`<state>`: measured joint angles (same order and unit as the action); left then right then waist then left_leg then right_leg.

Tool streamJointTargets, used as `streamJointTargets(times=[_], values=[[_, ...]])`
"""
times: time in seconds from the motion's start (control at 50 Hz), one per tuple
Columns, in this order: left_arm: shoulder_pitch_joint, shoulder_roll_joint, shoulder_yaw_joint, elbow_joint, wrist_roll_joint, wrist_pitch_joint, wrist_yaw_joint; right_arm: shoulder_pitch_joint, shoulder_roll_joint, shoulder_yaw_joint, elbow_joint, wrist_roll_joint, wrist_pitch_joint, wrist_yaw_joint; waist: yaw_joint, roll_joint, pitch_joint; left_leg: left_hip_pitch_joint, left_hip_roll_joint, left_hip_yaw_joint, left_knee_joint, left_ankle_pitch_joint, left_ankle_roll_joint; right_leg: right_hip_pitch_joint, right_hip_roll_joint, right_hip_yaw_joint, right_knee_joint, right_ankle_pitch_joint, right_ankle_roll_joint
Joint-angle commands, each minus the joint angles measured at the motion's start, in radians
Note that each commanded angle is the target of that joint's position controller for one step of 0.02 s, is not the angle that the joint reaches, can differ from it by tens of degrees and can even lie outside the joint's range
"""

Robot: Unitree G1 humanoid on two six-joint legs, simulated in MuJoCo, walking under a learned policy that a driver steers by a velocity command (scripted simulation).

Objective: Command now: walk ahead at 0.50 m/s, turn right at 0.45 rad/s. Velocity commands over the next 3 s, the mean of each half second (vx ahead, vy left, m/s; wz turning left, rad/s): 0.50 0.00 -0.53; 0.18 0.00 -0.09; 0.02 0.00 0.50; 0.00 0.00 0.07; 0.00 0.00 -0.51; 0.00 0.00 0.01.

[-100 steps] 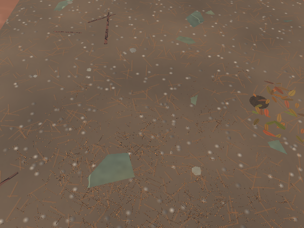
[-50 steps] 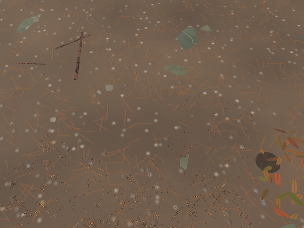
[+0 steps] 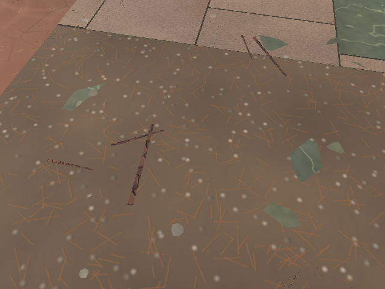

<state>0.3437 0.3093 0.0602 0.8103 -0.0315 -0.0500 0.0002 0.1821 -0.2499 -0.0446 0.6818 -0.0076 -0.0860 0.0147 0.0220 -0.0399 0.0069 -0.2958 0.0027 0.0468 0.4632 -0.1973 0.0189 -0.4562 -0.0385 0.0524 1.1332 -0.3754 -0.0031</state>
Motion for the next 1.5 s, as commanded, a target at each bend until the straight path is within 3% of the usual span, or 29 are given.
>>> streamJointTargets(times=[0.02, 0.14, 0.26, 0.3, 0.34, 0.36, 0.38, 0.4, 0.42, 0.46, 0.5, 0.58, 0.7, 0.76, 0.8, 0.82, 0.84, 0.86, 0.92, 0.96, 1.02, 1.16, 1.18, 1.2, 1.22, 1.26, 1.3, 1.4, 1.5], values=[[-0.027, 0.046, 0.019, -0.09, 0.002, 0.008, -0.003, 0.027, -0.1, -0.035, -0.014, -0.004, -0.021, -0.002, -0.024, 0.17, 0.004, 0.175, 0.263, -0.233, -0.294, 0.091, 0.164, -0.233, -0.089, 0.046, 0.02, 0.101, 0.012], [-0.157, 0.009, 0.005, -0.148, 0.01, 0.016, -0.026, 0.046, -0.16, -0.059, 0.039, -0.003, -0.025, -0.02, -0.039, 0.102, 0.035, 0.188, 0.252, -0.013, -0.327, 0.255, 0.16, -0.235, -0.086, 0.02, -0.259, 0.349, 0.02], [-0.321, 0.026, 0.003, -0.226, 0.011, 0.018, -0.058, 0.111, -0.219, -0.08, 0.088, 0.027, 0.002, -0.025, -0.083, 0.087, 0.083, 0.312, 0.292, 0.087, -0.286, 0.291, 0.117, -0.208, -0.059, -0.06, -0.465, 0.33, -0.04], [-0.308, 0.051, 0.015, -0.241, 0.015, 0.022, -0.062, 0.111, -0.248, -0.089, 0.095, 0.034, 0.015, -0.027, -0.057, 0.108, 0.053, 0.357, 0.295, 0.121, -0.181, 0.551, 0.096, -0.133, -0.01, -0.112, -0.486, 0.229, -0.078], [-0.11, 0.114, 0.055, -0.199, 0.013, 0.028, -0.055, 0.094, -0.261, -0.09, 0.092, 0.043, 0.032, -0.033, 0.064, 0.108, -0.068, 0.32, 0.253, 0.176, 0.121, 0.813, 0.057, 0.154, 0.086, -0.173, -0.546, 0.214, -0.134], [0.067, 0.187, 0.092, -0.151, 0.009, 0.036, -0.039, 0.114, -0.229, -0.076, 0.084, 0.028, 0.03, -0.038, 0.138, 0.054, -0.162, 0.127, 0.213, 0.185, 0.391, 0.655, 0.014, 0.457, 0.076, -0.091, -0.562, 0.25, -0.176], [0.067, 0.323, 0.115, -0.15, -0.004, 0.035, -0.025, 0.207, -0.085, -0.028, 0.023, -0.021, 0.011, -0.026, 0.034, -0.248, -0.229, -0.349, 0.035, 0.152, 0.784, -0.25, -0.061, 0.805, -0.202, 0.452, -0.63, 0.138, -0.354], [0.092, 0.266, 0.092, -0.192, 0.003, 0.017, -0.03, 0.136, -0.125, -0.023, 0.012, 0.007, -0.028, -0.014, 0.087, -0.161, -0.406, -0.468, -0.031, -0.109, 0.933, -0.412, -0.055, 0.88, -0.301, 0.801, -0.815, -0.039, -0.43], [0.067, 0.199, 0.072, -0.18, 0.014, 0.001, -0.035, 0.023, -0.193, -0.041, -0.017, 0.05, -0.048, -0.007, 0.113, -0.08, -0.273, -0.556, 0.019, -0.139, 0.934, -0.318, -0.03, 0.807, -0.277, 0.674, -0.848, 0.01, -0.367], [-0.053, 0.139, 0.052, -0.189, 0.014, -0.009, -0.031, -0.002, -0.178, -0.036, -0.013, 0.018, -0.061, -0.018, 0.031, 0.017, -0.115, -0.478, 0.094, -0.134, 0.768, -0.177, -0.016, 0.528, -0.199, 0.456, -0.842, 0.196, -0.306], [-0.14, 0.114, 0.041, -0.224, 0.037, -0.009, -0.023, 0.025, -0.194, -0.048, -0.007, -0.003, -0.037, -0.022, -0.035, -0.01, -0.071, -0.338, 0.112, -0.135, 0.692, -0.142, -0.036, 0.343, -0.158, 0.347, -0.859, 0.525, -0.295], [-0.129, 0.159, 0.057, -0.201, 0.029, -0.001, 0.005, 0.003, -0.129, -0.031, -0.012, -0.017, 0.001, -0.03, -0.051, 0.01, -0.058, -0.264, 0.057, -0.087, 0.492, -0.042, -0.094, 0.197, -0.096, 0.187, -0.831, 0.857, -0.275], [-0.066, 0.096, 0.029, -0.14, 0.028, 0.023, 0.026, -0.108, -0.098, -0.009, -0.007, 0.001, -0.003, 0.006, 0.026, -0.049, -0.101, -0.138, 0.023, -0.084, 0.156, 0.322, -0.072, 0.253, -0.081, 0.13, -0.791, 0.675, -0.19], [-0.079, 0.096, 0.022, -0.114, 0.042, 0.015, 0.017, -0.113, -0.139, -0.024, -0.013, -0.004, -0.011, 0.016, 0.017, -0.052, -0.076, -0.135, 0.025, -0.091, 0.088, 0.221, -0.012, 0.326, -0.131, 0.162, -0.716, 0.687, -0.182], [-0.095, 0.09, 0.019, -0.102, 0.038, 0.012, 0.017, -0.049, -0.16, -0.034, 0.006, -0.014, -0.014, 0.014, -0.024, -0.026, -0.084, -0.023, 0.013, -0.078, -0.019, 0.342, 0.036, 0.331, -0.081, 0.13, -0.601, 0.687, -0.137], [-0.047, 0.086, 0.018, -0.106, 0.053, 0.006, 0.019, -0.038, -0.218, -0.046, -0.005, -0.021, -0.016, 0.008, 0.002, 0.052, -0.126, 0.096, 0.091, -0.173, 0.011, 0.689, 0.083, 0.286, -0.001, 0.09, -0.481, 0.571, -0.09], [0.04, 0.07, 0.011, -0.103, 0.056, 0.003, 0.024, -0.007, -0.252, -0.051, -0.015, -0.029, -0.006, 0.005, 0.023, 0.182, -0.225, 0.293, 0.232, -0.354, 0.041, 0.879, 0.235, 0.134, 0.087, 0.036, -0.269, 0.286, -0.02], [0.0, 0.085, 0.008, -0.112, 0.06, 0.014, 0.026, 0.045, -0.184, -0.04, -0.003, -0.011, 0.012, 0.004, -0.029, 0.284, -0.267, 0.355, 0.331, -0.546, -0.04, 0.812, 0.341, 0.002, 0.137, 0.01, -0.083, -0.21, 0.039], [-0.109, 0.11, 0.024, -0.137, 0.027, 0.069, 0.028, -0.012, -0.193, -0.04, -0.026, 0.015, 0.044, 0.005, -0.03, 0.116, -0.132, 0.188, 0.274, -0.561, -0.137, 0.189, 0.256, -0.13, 0.076, 0.062, 0.049, -0.219, 0.053], [-0.133, 0.088, 0.025, -0.143, 0.03, 0.084, 0.037, -0.066, -0.197, -0.046, -0.044, 0.01, 0.067, -0.009, -0.008, 0.134, -0.08, 0.055, 0.191, -0.483, -0.186, -0.002, 0.192, -0.067, 0.055, 0.046, -0.113, -0.132, 0.053], [-0.119, 0.045, 0.016, -0.128, 0.032, 0.072, 0.04, -0.065, -0.196, -0.057, -0.056, 0.005, 0.092, -0.027, -0.011, 0.2, -0.111, 0.007, 0.125, -0.426, -0.189, -0.014, 0.176, 0.053, 0.089, 0.012, -0.288, -0.069, 0.063], [-0.083, 0.062, 0.031, -0.111, 0.028, 0.04, 0.017, -0.062, -0.206, -0.073, -0.075, 0.03, 0.125, -0.047, 0.005, 0.201, -0.117, -0.051, 0.091, -0.491, -0.149, -0.151, 0.127, 0.252, 0.093, -0.002, -0.674, 0.142, 0.011], [-0.058, 0.102, 0.044, -0.111, 0.037, 0.038, 0.021, -0.042, -0.184, -0.067, -0.074, 0.03, 0.127, -0.048, 0.009, 0.156, -0.113, -0.128, 0.05, -0.457, -0.086, -0.221, 0.082, 0.334, 0.004, 0.059, -0.744, 0.14, -0.026], [-0.046, 0.193, 0.065, -0.113, 0.067, 0.042, 0.027, -0.071, -0.145, -0.058, -0.105, 0.029, 0.122, -0.047, 0.001, -0.074, -0.066, -0.306, -0.069, -0.292, 0.118, -0.311, 0.023, 0.353, -0.192, 0.29, -0.841, 0.055, -0.133], [-0.109, 0.203, 0.067, -0.133, 0.096, 0.039, 0.025, -0.051, -0.169, -0.068, -0.112, 0.023, 0.108, -0.043, -0.015, -0.239, -0.047, -0.34, -0.12, -0.18, 0.384, -0.382, -0.017, 0.267, -0.347, 0.469, -0.9, 0.182, -0.244], [-0.231, 0.103, 0.037, -0.177, 0.073, 0.027, 0.039, 0.042, -0.225, -0.095, -0.049, 0.021, 0.113, -0.038, -0.067, -0.092, -0.045, -0.311, -0.075, -0.2, 0.626, -0.289, -0.055, 0.241, -0.276, 0.301, -0.851, 0.319, -0.206], [-0.253, 0.081, 0.027, -0.181, 0.043, 0.027, 0.044, 0.072, -0.182, -0.087, -0.025, 0.019, 0.134, -0.045, -0.059, -0.068, -0.03, -0.354, -0.061, -0.178, 0.746, -0.214, -0.09, 0.286, -0.223, 0.184, -0.815, 0.423, -0.174], [-0.146, 0.113, 0.038, -0.154, 0.048, 0.053, 0.056, -0.062, -0.128, -0.057, -0.107, 0.034, 0.136, -0.028, 0.026, -0.115, -0.038, -0.378, 0.001, -0.097, 0.563, -0.166, -0.139, 0.434, -0.223, 0.075, -0.798, 0.53, -0.209], [-0.163, 0.173, 0.063, -0.153, 0.033, 0.063, 0.037, -0.068, -0.134, -0.051, -0.14, 0.03, 0.14, -0.004, 0.031, -0.147, -0.065, -0.173, 0.015, -0.005, 0.326, -0.198, -0.106, 0.388, -0.262, 0.007, -0.775, 0.593, -0.213]])
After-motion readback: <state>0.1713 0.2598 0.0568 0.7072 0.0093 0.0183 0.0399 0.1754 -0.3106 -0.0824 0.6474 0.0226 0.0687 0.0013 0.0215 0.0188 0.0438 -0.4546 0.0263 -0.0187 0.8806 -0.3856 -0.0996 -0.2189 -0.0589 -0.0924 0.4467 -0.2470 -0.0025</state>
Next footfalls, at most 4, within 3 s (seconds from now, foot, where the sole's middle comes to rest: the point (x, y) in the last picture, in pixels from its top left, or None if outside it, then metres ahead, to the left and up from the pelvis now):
0.36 right None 0.32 -0.18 -0.78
0.80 left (217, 263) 0.59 -0.07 -0.78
1.18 right None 0.46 -0.27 -0.78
1.60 left None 0.47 -0.01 -0.78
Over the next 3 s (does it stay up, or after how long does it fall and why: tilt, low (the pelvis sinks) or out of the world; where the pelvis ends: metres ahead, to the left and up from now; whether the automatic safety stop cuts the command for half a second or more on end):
stays up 0.45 -0.12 -0.01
